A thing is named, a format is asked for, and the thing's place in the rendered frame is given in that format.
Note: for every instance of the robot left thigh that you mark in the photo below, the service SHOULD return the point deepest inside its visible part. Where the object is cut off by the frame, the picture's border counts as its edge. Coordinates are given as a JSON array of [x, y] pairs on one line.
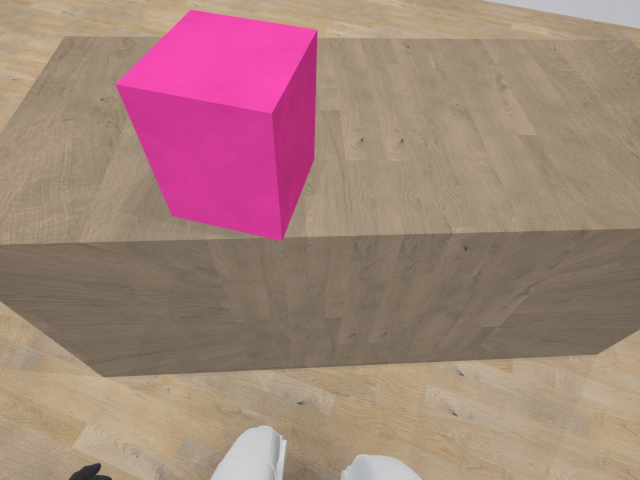
[[258, 454]]

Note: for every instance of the pedestal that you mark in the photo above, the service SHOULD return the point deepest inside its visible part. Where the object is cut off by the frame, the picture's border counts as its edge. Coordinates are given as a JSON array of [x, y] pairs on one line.
[[469, 199]]

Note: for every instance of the carton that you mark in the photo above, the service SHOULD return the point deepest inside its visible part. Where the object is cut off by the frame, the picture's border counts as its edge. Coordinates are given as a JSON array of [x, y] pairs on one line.
[[224, 108]]

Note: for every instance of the robot thigh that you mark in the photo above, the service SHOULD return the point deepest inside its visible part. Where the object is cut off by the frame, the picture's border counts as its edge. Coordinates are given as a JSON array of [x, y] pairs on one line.
[[258, 454], [378, 467]]

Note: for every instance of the robot right thigh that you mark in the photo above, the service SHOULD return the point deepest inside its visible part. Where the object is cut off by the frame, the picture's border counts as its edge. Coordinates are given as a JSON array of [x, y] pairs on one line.
[[378, 467]]

